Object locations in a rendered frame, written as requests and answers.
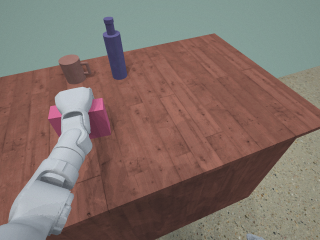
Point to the robot left hand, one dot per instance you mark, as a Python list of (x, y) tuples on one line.
[(75, 98)]

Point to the robot left forearm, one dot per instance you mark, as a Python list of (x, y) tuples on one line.
[(62, 166)]

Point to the left robot upper arm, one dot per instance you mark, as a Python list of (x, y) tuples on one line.
[(43, 211)]

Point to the sponge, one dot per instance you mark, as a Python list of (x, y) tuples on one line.
[(98, 118)]

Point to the table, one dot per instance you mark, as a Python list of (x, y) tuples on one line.
[(195, 127)]

